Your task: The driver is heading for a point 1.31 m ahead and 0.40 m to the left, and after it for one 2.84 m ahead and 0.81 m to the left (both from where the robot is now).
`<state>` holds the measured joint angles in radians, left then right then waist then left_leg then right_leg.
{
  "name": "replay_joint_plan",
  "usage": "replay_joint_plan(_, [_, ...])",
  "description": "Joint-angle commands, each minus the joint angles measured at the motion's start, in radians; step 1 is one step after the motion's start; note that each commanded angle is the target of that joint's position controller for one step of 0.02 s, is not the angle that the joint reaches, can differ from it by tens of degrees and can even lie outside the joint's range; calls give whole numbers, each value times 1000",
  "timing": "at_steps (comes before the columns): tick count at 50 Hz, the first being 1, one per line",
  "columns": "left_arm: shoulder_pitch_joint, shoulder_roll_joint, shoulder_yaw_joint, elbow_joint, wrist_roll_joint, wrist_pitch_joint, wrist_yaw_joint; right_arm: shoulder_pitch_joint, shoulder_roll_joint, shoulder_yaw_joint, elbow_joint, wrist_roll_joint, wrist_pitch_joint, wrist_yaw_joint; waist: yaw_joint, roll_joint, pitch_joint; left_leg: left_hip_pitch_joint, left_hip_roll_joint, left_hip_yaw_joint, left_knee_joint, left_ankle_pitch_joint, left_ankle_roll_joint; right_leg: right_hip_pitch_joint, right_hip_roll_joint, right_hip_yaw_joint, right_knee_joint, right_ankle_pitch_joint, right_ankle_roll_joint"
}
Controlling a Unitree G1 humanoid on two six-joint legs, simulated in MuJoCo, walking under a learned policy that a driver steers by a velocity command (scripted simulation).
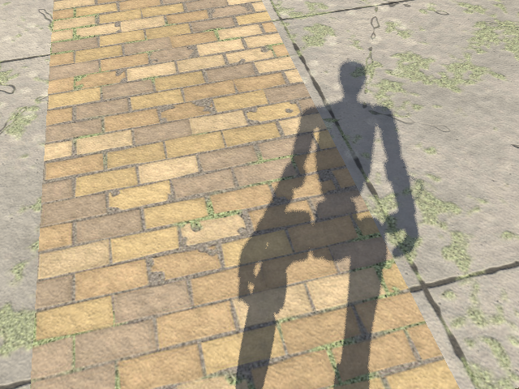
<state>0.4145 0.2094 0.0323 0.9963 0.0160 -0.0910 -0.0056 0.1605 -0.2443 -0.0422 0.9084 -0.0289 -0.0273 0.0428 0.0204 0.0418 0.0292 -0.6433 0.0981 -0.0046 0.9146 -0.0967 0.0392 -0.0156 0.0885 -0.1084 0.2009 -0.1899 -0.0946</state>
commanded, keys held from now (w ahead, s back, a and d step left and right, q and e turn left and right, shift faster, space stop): w+q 0.80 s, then w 0.20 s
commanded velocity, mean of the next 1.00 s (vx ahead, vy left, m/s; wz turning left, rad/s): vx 0.50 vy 0.00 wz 0.46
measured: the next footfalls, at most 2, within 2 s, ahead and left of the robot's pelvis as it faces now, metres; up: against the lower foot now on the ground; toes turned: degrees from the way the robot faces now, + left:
left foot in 0.24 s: +0.30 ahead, +0.10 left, +0.00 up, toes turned +11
right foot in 0.76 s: +0.65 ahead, +0.03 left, +0.00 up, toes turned +27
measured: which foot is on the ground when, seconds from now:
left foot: up 0.00-0.22, down 0.24-0.78, up 0.80-1.00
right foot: down 0.00-0.26, up 0.28-0.74, down 0.76-1.00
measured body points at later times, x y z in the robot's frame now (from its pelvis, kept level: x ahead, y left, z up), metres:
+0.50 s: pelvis +0.28 +0.06 +0.00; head +0.31 +0.08 +0.44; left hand +0.36 +0.34 -0.12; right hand +0.36 -0.21 -0.13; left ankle +0.26 +0.10 -0.75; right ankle +0.41 -0.10 -0.67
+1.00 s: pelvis +0.57 +0.09 +0.00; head +0.59 +0.09 +0.45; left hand +0.48 +0.35 -0.12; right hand +0.80 -0.09 -0.13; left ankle +0.51 +0.21 -0.67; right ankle +0.61 +0.01 -0.75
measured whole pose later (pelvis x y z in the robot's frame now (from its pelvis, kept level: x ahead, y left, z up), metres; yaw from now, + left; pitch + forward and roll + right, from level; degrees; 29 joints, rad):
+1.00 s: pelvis +0.57 +0.09 +0.00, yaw +30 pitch +1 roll -1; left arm 0.31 0.25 0.04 0.85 0.02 -0.10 -0.01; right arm 0.22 -0.30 -0.07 0.81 -0.04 -0.02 0.04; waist 0.02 0.05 0.03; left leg -0.54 -0.01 -0.08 1.06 -0.28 0.05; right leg -0.17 0.02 -0.08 0.35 -0.19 -0.05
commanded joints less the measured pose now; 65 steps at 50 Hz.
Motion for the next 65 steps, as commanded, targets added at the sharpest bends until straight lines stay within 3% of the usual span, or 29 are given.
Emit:
replay_joint_plan(1, [13,114,18,-34,0,-20,8,-91,-23,3,-69,6,-10,5,0,-84,85,-30,-22,10,-119,109,-1,-59,-275,90,-125,234,-80])
replay_joint_plan(7, [73,120,13,9,8,-16,32,-203,-18,11,-124,-2,-19,8,22,-90,92,16,-70,106,-308,69,60,118,-315,-12,-31,546,-52])
replay_joint_plan(9, [53,147,18,10,11,-9,41,-145,-34,2,-114,-4,-20,2,-13,-119,42,111,-129,151,-326,-30,100,171,-323,-46,113,880,-36])
replay_joint_plan(11, [37,177,27,4,16,8,43,49,-74,-22,-59,-8,-25,-5,-89,-139,-73,322,-196,168,-373,-99,151,158,-323,-74,417,1009,-24])
replay_joint_plan(12, [16,183,28,-14,11,11,41,203,-120,-45,-15,-21,-30,-12,-162,-113,-151,555,-161,87,-426,-88,197,6,-307,-89,654,834,-4])
replay_joint_plan(13, [25,120,14,-67,-5,4,29,306,-230,-80,-11,-29,-26,-28,-173,43,-265,832,108,-289,-437,-142,300,-303,-217,-109,1021,320,35])
replay_joint_plan(14, [12,111,19,-116,-14,-5,14,268,-266,-89,-20,-3,-13,-25,-121,165,-335,988,276,-780,-597,-57,437,-621,-12,48,1279,-342,67])
replay_joint_plan(15, [-99,148,25,-138,1,-14,11,220,-234,-85,-13,21,-7,-28,-117,20,-208,911,225,-625,-617,-76,388,-729,-102,165,1266,-237,50])
replay_joint_plan(17, [-135,135,22,-147,-2,-28,9,121,-139,-63,-25,20,-10,-33,-46,-86,-33,640,146,-417,-667,83,300,-657,-174,154,1092,-117,55])
replay_joint_plan(18, [-131,129,22,-151,16,-11,9,99,-116,-55,-26,25,-16,-39,-14,-90,-7,553,100,-350,-679,165,275,-601,-190,155,1035,-116,73])
replay_joint_plan(20, [-112,105,19,-157,36,28,2,107,-113,-49,-25,31,-33,-40,13,-60,-24,489,52,-284,-690,247,262,-537,-194,143,962,-116,103])
replay_joint_plan(23, [-200,99,16,-203,36,50,-6,156,-158,-60,-20,31,-43,-39,0,-29,0,449,14,-252,-716,250,251,-577,-195,113,833,-32,139])
replay_joint_plan(33, [-523,121,1,-342,13,35,-18,313,-176,-66,-25,13,-26,-52,-119,30,16,652,17,-336,-620,333,183,-632,-122,118,434,151,128])
replay_joint_plan(35, [-469,146,6,-340,10,26,-15,272,-195,-71,-43,9,-27,-61,-77,43,9,635,28,-363,-575,364,151,-510,-106,135,354,107,106])
replay_joint_plan(37, [-272,192,26,-283,7,12,1,211,-218,-76,-65,9,-35,-54,16,25,-70,567,-15,-348,-398,507,108,-223,-59,118,285,47,70])
replay_joint_plan(38, [-132,230,40,-255,18,-2,14,202,-198,-71,-72,19,-44,-43,86,-35,-160,480,-83,-297,-190,425,85,-9,-130,174,241,36,38])
replay_joint_plan(39, [0,315,58,-262,45,-3,32,245,-100,-46,-111,46,-50,-38,107,-182,-323,292,-168,-194,112,38,55,247,-409,478,205,-175,-21])
replay_joint_plan(40, [-55,349,69,-263,38,15,29,324,-98,-43,-138,46,-44,-40,23,-381,-371,72,-253,-117,286,-466,48,300,-553,899,73,-206,-115])
replay_joint_plan(41, [-129,252,54,-279,28,25,21,320,-150,-48,-94,14,-27,-48,-5,-195,-220,11,-159,-129,368,-386,52,165,-520,827,76,-297,-123])
replay_joint_plan(42, [-175,168,35,-282,19,24,15,253,-142,-45,-90,3,-24,-37,0,-78,-104,24,-127,-117,342,-298,46,33,-459,660,62,-253,-108])
replay_joint_plan(43, [-194,134,25,-272,22,20,12,222,-117,-41,-96,3,-22,-29,-12,-68,-45,49,-101,-110,287,-255,40,-57,-402,527,35,-140,-82])
replay_joint_plan(46, [-141,136,22,-220,12,-9,4,211,-92,-34,-103,-14,0,-9,-32,-153,-30,103,-92,-99,220,-223,23,-127,-330,346,9,142,-69])
replay_joint_plan(49, [-100,150,28,-187,1,-29,-6,133,-84,-27,-129,-14,6,-1,-34,-138,-23,33,-87,-100,152,-160,8,-99,-331,272,-29,225,-92])
replay_joint_plan(57, [9,175,34,-112,-4,-13,-9,-158,-49,17,-216,-6,-11,14,26,-139,24,125,-57,61,-271,12,-8,-83,-295,130,-47,313,-71])
replay_joint_plan(60, [37,196,40,-85,0,2,-4,-166,-71,13,-223,-7,-17,2,17,-143,29,172,-75,76,-343,-62,29,-9,-335,141,17,416,-63])
replay_joint_plan(62, [33,198,39,-71,-6,14,-1,-25,-84,1,-174,-18,-30,-10,-54,-113,-38,375,-125,97,-450,-67,66,0,-305,95,216,621,-39])
replay_joint_plan(63, [38,174,30,-74,-9,15,0,131,-122,-16,-118,-31,-41,-21,-110,-72,-135,597,-101,58,-464,-69,95,-89,-260,58,403,569,-18])
replay_joint_plan(64, [33,109,9,-127,-21,12,-3,293,-214,-40,-97,-52,-46,-36,-165,74,-272,870,168,-261,-501,-195,168,-336,-190,2,724,221,20])
replay_joint_plan(65, [94,87,10,-138,-19,15,-2,314,-281,-58,-85,-23,-34,-41,-129,223,-318,955,344,-639,-629,-183,263,-586,-46,37,969,-358,35])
